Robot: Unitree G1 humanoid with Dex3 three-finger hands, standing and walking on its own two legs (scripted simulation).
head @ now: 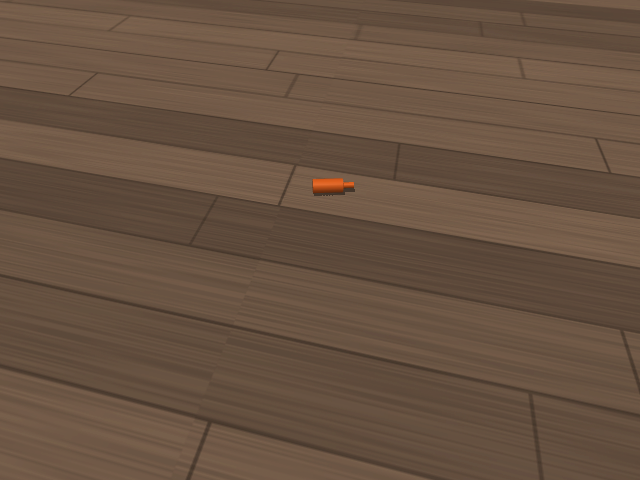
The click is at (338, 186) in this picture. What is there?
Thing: lying bottle
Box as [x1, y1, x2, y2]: [312, 178, 353, 192]
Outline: 312,180 313,192 336,192 342,191 343,187 353,187 353,182 343,182 342,178
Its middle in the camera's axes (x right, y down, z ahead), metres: +0.08 -0.24 +1.81
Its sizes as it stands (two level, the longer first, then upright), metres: 0.194 0.067 0.067
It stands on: the floor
